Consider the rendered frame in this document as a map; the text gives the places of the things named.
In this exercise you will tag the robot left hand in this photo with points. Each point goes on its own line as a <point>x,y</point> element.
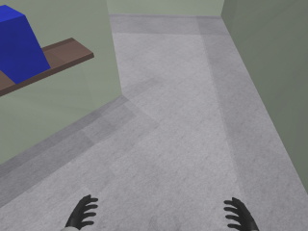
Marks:
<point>78,214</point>

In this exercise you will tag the carton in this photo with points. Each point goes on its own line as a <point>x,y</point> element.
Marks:
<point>21,56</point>

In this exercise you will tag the table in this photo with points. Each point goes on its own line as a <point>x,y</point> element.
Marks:
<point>60,56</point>

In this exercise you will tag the robot right hand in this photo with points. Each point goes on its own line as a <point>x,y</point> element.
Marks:
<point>245,219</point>

